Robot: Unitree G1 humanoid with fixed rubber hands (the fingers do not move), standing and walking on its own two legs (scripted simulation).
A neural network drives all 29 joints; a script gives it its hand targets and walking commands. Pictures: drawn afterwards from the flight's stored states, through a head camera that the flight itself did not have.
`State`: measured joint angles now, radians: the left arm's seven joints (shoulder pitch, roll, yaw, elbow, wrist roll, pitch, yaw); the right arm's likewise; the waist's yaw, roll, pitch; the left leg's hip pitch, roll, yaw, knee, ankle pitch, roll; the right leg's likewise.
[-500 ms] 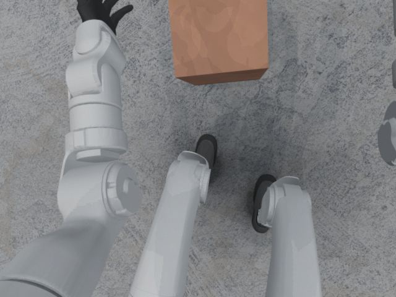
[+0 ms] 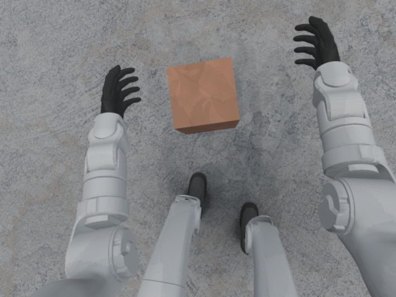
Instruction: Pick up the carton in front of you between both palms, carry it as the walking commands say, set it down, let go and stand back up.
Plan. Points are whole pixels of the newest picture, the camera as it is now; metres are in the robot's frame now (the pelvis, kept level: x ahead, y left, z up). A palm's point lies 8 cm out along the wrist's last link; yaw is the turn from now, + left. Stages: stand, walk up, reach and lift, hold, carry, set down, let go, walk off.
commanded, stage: let go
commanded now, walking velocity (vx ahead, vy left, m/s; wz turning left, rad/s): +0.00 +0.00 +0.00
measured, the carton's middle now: (205, 101) +0.52 +0.14 -0.55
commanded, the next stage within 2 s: stand in 1.28 s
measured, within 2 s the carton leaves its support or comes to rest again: neither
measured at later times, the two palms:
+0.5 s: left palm (52, 215) +0.22 +0.27 +0.00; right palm (368, 170) +0.35 -0.15 -0.01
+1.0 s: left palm (69, 218) +0.23 +0.23 +0.03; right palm out of the picture +0.25 -0.24 +0.03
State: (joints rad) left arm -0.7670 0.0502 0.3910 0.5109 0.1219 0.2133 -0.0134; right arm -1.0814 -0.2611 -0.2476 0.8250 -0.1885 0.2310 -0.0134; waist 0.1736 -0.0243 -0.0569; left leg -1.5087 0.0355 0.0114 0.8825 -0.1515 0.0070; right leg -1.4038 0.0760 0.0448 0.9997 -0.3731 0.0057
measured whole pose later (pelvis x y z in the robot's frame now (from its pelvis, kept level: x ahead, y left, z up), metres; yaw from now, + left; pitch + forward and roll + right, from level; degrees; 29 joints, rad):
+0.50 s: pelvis +0.05 +0.03 +0.08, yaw +4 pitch +13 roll +0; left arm 0.09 0.20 0.01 0.36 0.00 0.07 -0.08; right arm -0.19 -0.15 -0.17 0.64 -0.06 0.02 -0.04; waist 0.12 0.00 0.04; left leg -0.67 -0.04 0.02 0.62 -0.19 0.04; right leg -0.52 -0.01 0.05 0.68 -0.39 0.02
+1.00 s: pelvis +0.08 -0.01 +0.10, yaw +3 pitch +0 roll +1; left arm 0.23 0.22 0.04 0.41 0.02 0.13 -0.04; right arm 0.25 -0.22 -0.03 0.45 0.01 0.05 0.04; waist 0.00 -0.04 0.06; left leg -0.24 -0.01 0.00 0.42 -0.18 -0.02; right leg -0.09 0.03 0.04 0.44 -0.35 -0.03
